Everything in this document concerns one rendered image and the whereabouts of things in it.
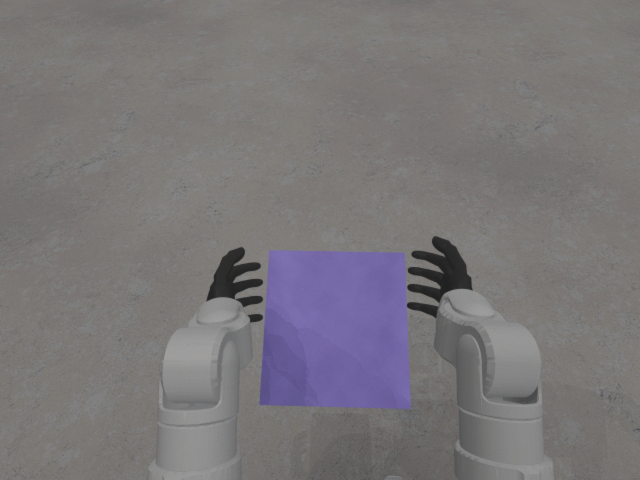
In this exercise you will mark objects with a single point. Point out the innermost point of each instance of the carton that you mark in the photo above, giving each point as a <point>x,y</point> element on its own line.
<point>336,331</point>

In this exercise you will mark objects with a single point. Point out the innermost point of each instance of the left robot hand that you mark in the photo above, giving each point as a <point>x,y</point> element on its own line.
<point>226,273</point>

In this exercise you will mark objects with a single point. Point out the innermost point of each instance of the left robot forearm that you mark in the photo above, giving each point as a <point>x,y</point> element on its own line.
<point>198,395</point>

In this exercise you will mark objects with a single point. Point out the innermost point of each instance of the right robot forearm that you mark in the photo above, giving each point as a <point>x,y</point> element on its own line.
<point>499,394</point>

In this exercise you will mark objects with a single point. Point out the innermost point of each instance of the right robot hand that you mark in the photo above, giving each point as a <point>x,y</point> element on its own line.
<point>454,277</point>

